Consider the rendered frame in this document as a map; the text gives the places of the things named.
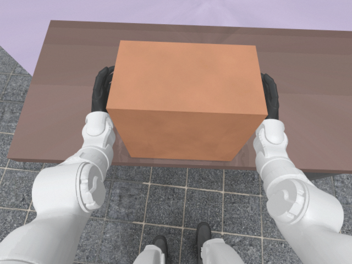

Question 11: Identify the robot right upper arm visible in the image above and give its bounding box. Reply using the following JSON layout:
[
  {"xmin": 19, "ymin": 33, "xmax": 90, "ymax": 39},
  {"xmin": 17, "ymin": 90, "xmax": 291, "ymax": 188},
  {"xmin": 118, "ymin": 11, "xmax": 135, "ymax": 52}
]
[{"xmin": 266, "ymin": 178, "xmax": 352, "ymax": 264}]

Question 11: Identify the right robot forearm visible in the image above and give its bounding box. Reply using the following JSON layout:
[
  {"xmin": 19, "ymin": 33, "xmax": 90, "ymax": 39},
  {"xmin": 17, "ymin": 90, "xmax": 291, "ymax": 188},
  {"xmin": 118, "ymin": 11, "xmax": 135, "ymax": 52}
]
[{"xmin": 253, "ymin": 119, "xmax": 317, "ymax": 199}]

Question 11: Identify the left robot forearm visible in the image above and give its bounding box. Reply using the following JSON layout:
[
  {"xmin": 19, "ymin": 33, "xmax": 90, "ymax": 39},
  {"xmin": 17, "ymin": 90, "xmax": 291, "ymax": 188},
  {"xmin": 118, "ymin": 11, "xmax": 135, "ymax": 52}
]
[{"xmin": 32, "ymin": 111, "xmax": 116, "ymax": 211}]

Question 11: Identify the robot right hand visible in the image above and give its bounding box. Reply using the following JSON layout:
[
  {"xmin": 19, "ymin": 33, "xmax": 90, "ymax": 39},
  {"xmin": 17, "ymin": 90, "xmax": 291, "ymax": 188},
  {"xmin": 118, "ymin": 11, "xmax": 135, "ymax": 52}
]
[{"xmin": 261, "ymin": 73, "xmax": 279, "ymax": 120}]

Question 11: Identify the table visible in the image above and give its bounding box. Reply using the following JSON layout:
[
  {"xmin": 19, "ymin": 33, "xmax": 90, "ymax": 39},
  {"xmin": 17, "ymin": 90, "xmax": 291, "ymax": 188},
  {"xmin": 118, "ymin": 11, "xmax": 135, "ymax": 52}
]
[{"xmin": 7, "ymin": 20, "xmax": 352, "ymax": 181}]

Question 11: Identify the robot left hand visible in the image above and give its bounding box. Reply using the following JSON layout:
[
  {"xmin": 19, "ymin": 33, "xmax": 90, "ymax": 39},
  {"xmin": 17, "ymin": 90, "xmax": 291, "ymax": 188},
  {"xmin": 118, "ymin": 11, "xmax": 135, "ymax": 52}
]
[{"xmin": 91, "ymin": 66, "xmax": 115, "ymax": 113}]

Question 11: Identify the robot right shin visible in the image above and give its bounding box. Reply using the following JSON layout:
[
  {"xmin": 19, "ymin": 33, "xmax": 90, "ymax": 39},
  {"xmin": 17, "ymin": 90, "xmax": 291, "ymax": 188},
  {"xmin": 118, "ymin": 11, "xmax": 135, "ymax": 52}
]
[{"xmin": 201, "ymin": 238, "xmax": 225, "ymax": 264}]

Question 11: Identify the robot left upper arm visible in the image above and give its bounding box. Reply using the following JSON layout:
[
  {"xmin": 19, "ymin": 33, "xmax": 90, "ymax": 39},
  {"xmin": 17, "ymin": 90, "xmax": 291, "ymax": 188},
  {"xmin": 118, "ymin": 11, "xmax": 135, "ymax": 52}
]
[{"xmin": 0, "ymin": 162, "xmax": 106, "ymax": 264}]

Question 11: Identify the carton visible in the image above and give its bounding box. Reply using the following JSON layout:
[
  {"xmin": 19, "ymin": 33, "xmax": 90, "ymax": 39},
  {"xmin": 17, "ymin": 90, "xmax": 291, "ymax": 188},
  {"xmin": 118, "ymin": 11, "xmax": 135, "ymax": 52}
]
[{"xmin": 106, "ymin": 40, "xmax": 268, "ymax": 161}]

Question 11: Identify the right robot foot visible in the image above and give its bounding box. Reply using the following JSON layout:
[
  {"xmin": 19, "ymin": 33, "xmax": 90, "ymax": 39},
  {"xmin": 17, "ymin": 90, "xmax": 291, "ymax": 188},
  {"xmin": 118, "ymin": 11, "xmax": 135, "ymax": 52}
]
[{"xmin": 196, "ymin": 222, "xmax": 211, "ymax": 264}]

